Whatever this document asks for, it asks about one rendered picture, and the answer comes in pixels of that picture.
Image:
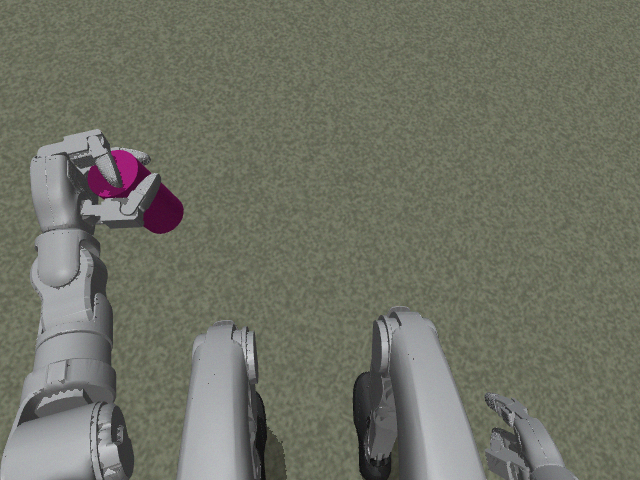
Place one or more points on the left robot hand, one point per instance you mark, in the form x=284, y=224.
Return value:
x=62, y=197

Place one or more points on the can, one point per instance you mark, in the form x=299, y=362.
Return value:
x=165, y=212

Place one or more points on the left robot arm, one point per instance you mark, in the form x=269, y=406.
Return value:
x=67, y=426

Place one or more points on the right robot foot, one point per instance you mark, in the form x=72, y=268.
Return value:
x=370, y=469

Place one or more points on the right robot hand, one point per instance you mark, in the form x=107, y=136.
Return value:
x=514, y=457

